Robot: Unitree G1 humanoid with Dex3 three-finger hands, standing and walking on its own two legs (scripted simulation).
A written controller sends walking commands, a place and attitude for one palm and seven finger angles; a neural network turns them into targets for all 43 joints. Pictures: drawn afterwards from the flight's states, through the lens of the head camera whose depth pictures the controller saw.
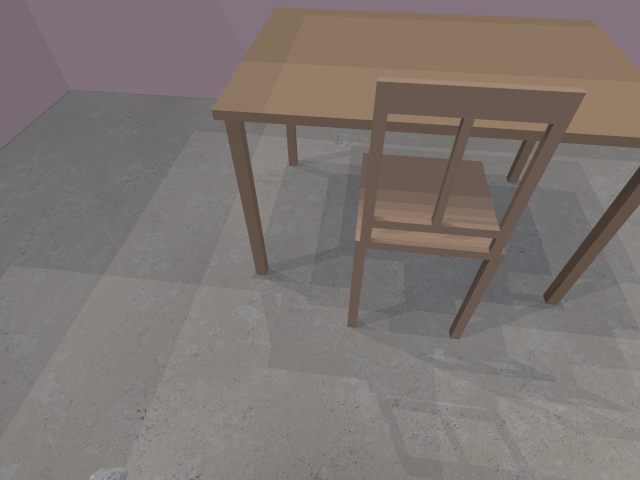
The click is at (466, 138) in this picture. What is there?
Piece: chair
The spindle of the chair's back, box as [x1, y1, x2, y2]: [431, 118, 474, 225]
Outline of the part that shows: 474,119 461,118 431,219 432,225 440,224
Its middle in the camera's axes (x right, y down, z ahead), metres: +0.29 -0.14 +0.87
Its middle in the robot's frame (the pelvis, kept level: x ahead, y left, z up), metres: +0.75 -0.25 -0.07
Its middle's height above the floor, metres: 0.70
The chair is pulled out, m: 0.00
